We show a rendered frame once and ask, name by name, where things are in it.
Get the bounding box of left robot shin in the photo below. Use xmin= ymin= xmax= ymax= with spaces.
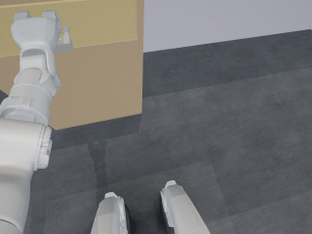
xmin=104 ymin=192 xmax=128 ymax=234

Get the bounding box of cabinet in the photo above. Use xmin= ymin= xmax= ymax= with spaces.
xmin=0 ymin=0 xmax=144 ymax=130

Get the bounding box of handle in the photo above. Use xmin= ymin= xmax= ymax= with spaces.
xmin=54 ymin=26 xmax=73 ymax=54

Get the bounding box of drawer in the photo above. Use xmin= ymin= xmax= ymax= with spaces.
xmin=0 ymin=0 xmax=136 ymax=57

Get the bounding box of robot left hand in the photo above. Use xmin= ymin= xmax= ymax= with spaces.
xmin=11 ymin=9 xmax=62 ymax=88

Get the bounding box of left robot forearm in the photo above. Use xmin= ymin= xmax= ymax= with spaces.
xmin=0 ymin=45 xmax=58 ymax=127

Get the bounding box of robot left thigh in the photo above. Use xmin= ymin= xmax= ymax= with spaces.
xmin=91 ymin=196 xmax=126 ymax=234

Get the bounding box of robot left upper arm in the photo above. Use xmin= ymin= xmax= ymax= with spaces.
xmin=0 ymin=117 xmax=53 ymax=234

